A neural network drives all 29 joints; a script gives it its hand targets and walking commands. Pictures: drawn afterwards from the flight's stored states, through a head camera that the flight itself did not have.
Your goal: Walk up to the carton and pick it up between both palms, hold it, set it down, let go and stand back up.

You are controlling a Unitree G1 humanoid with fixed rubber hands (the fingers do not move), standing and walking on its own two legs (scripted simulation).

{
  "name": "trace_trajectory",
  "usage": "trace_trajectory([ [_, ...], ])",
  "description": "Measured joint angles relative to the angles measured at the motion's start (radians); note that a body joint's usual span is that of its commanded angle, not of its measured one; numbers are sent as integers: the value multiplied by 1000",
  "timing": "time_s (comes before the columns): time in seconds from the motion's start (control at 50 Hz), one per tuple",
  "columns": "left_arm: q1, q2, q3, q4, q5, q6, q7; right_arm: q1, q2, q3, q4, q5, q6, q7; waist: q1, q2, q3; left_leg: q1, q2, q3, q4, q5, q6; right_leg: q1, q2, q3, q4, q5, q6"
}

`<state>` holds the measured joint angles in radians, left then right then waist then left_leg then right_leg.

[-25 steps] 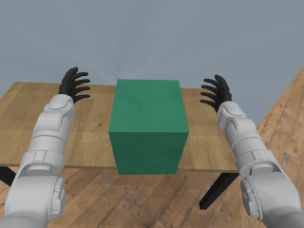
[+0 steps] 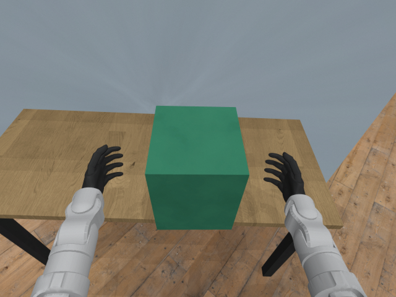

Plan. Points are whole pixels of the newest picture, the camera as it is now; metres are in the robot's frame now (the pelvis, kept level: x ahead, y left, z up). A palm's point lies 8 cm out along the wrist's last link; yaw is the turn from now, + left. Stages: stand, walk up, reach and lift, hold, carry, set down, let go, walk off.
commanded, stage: set down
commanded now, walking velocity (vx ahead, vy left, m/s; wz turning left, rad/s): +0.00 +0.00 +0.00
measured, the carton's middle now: (195, 170) +0.42 +0.02 -0.02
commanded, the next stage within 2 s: let go in 1.94 s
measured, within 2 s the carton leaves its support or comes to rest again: neither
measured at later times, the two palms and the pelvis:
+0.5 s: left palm (92, 232) +0.24 +0.23 -0.02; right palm (290, 234) +0.26 -0.19 -0.02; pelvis +0.01 +0.00 +0.00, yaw +1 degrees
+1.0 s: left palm (93, 253) +0.21 +0.23 -0.05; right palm (293, 262) +0.21 -0.20 -0.06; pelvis +0.02 +0.00 -0.01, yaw +0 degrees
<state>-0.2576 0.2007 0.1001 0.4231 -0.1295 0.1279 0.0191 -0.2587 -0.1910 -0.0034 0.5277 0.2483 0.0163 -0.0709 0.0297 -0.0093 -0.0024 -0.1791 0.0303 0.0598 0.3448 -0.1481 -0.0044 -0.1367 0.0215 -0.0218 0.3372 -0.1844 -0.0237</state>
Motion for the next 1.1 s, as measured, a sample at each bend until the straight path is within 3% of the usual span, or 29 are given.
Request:
trace_trajectory([
  [0.26,126,3,-73,140,-16,-293,15,135,30,17,69,-25,-175,25,-1,4,-26,-30,-2,-10,33,-24,0,-23,0,-2,23,-20,0],
  [0.58,297,10,-121,226,-29,-526,18,277,36,51,208,-8,-423,56,-9,-2,-2,-21,-5,-25,100,-74,-1,-7,-1,-7,81,-69,0],
  [0.8,343,-6,-113,251,-7,-548,13,335,44,71,265,-23,-505,72,-7,-7,12,-1,-5,-17,111,-85,-1,3,0,8,105,-82,1],
  [1.1,390,1,-100,235,35,-429,6,375,43,53,282,-84,-452,76,-2,-9,25,50,-9,-8,77,-83,1,47,-2,20,78,-80,3],
])
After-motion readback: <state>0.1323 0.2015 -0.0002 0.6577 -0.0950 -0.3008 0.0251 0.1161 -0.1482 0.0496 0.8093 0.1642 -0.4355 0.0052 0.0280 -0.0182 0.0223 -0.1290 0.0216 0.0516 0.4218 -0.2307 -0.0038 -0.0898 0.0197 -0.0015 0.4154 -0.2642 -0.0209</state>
